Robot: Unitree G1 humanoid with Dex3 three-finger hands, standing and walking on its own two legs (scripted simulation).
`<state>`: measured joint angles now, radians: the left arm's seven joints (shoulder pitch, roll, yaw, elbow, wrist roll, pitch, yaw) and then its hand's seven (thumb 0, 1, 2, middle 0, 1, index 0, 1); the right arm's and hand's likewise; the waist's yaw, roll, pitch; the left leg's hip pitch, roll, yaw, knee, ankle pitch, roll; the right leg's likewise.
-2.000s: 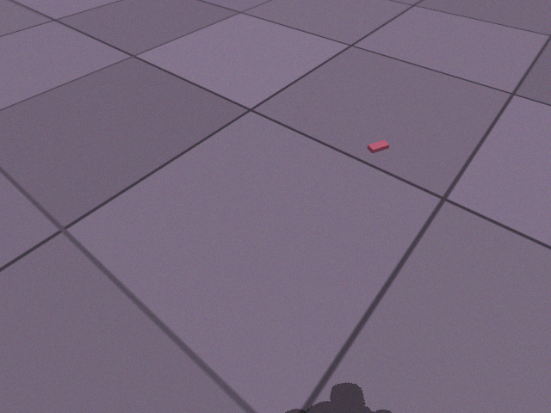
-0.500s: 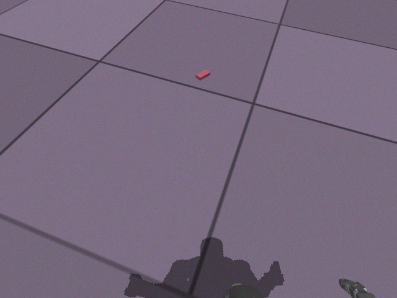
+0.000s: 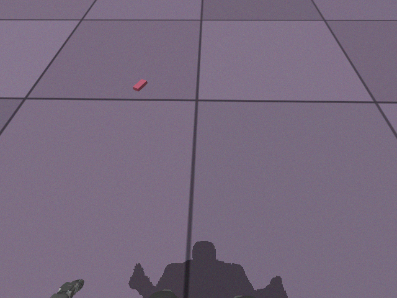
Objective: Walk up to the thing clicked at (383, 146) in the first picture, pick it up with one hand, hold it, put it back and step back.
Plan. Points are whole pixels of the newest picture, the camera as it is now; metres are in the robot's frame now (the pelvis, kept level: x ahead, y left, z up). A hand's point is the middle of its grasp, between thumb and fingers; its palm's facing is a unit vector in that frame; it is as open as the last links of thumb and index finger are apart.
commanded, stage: walk up
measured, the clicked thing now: (140, 85) +1.71 +0.49 -0.74
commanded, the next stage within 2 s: stand in 1.14 s
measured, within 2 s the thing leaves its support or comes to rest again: neither
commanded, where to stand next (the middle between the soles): +0.05 -0.02 m, yaw -15 degrees
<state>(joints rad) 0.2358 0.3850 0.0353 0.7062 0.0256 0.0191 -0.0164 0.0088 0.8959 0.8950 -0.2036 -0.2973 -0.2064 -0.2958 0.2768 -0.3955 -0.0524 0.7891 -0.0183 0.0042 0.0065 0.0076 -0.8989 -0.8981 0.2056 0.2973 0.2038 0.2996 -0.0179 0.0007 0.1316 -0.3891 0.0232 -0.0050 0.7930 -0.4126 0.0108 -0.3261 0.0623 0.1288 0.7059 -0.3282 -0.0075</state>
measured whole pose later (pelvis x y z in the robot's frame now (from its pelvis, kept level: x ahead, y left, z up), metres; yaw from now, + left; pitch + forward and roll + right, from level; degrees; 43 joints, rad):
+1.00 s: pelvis +0.00 -0.01 +0.01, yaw -15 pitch -3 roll +1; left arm 0.12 0.37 -0.01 1.00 0.01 -0.03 0.00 0.01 0.90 0.90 -0.20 -0.30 -0.20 -0.30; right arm 0.12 -0.38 -0.01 1.03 -0.01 -0.01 0.02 0.01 -0.90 -0.90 0.21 0.30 0.20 0.30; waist -0.02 0.00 0.07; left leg -0.22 0.05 0.07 0.54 -0.28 -0.02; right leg -0.26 0.03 0.13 0.57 -0.27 0.02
